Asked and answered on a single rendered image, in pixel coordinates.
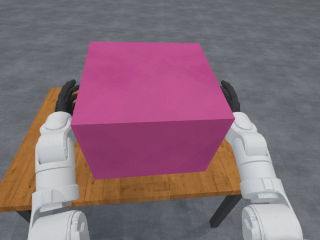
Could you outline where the left robot forearm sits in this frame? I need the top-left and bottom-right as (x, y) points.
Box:
(27, 111), (80, 240)

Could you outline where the table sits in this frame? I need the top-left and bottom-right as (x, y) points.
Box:
(0, 87), (242, 228)

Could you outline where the robot left upper arm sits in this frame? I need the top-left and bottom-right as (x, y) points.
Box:
(29, 210), (90, 240)

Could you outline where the robot right hand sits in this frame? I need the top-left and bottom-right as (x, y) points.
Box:
(220, 80), (241, 113)

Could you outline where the robot left hand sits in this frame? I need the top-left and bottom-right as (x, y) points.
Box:
(54, 79), (80, 116)

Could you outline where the robot right upper arm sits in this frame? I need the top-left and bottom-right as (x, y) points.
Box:
(241, 203), (308, 240)

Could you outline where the carton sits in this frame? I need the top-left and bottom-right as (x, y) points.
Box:
(70, 41), (235, 180)

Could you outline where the right robot forearm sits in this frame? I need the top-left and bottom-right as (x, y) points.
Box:
(225, 112), (303, 240)

